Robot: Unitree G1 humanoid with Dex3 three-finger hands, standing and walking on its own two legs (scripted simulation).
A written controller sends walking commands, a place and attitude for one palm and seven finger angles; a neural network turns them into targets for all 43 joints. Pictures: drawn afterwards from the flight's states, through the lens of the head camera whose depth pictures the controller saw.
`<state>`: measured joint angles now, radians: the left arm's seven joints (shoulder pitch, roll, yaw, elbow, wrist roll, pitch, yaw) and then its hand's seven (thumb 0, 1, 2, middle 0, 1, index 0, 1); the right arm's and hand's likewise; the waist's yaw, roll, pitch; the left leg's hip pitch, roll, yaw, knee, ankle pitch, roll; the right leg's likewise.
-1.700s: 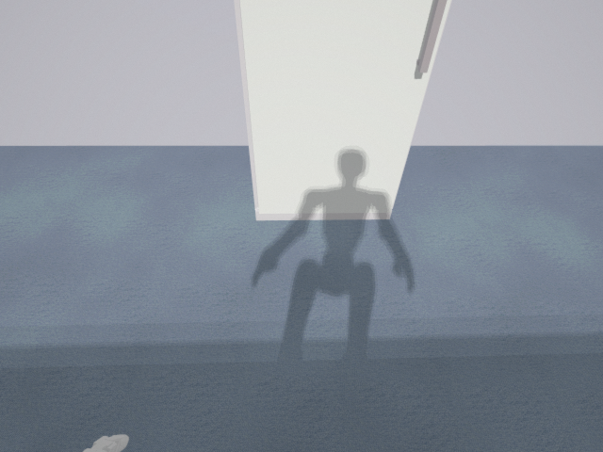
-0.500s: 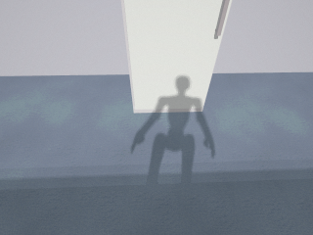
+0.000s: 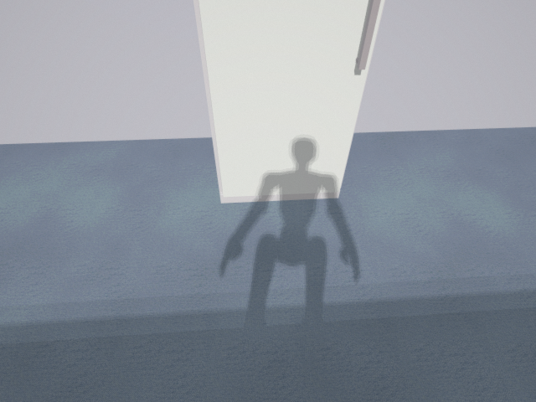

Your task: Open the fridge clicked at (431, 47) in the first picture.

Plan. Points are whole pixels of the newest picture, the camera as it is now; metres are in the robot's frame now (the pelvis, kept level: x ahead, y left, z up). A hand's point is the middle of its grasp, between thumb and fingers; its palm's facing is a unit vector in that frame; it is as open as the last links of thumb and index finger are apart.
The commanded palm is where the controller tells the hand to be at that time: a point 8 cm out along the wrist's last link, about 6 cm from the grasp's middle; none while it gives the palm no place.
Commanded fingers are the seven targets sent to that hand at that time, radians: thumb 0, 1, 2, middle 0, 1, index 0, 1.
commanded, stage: walk to a spot facing it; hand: right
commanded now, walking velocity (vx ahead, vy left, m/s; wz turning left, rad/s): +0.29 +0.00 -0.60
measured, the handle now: out of the picture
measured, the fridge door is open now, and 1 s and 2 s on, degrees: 0 0 0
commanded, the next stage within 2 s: turn to face it in 0.96 s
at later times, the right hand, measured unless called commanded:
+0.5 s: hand out of the picture +0.14 -0.30 -0.17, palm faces +0.24 +0.96 -0.17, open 7.4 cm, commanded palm none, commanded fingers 0.00 -0.90 -0.90 0.20 0.30 0.20 0.30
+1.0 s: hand (427, 320) +0.34 -0.31 -0.17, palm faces +0.45 +0.87 -0.22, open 7.2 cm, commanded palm none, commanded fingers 0.00 -0.90 -0.90 0.20 0.30 0.20 0.30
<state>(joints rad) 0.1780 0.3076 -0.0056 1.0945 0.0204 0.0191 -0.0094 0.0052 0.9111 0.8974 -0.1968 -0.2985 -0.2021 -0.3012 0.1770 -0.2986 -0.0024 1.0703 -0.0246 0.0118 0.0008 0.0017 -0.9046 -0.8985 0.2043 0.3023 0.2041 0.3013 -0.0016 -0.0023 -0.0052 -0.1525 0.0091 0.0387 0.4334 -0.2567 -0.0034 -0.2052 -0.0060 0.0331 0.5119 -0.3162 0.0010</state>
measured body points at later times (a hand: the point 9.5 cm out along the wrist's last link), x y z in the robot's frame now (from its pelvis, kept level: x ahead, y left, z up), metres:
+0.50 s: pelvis +0.13 -0.10 +0.00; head +0.14 -0.13 +0.45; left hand +0.13 +0.12 -0.14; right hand +0.13 -0.35 -0.16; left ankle +0.21 +0.05 -0.65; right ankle +0.06 -0.14 -0.74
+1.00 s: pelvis +0.36 -0.11 -0.01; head +0.38 -0.12 +0.44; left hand +0.47 +0.11 -0.16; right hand +0.31 -0.35 -0.15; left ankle +0.42 -0.04 -0.74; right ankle +0.31 -0.23 -0.65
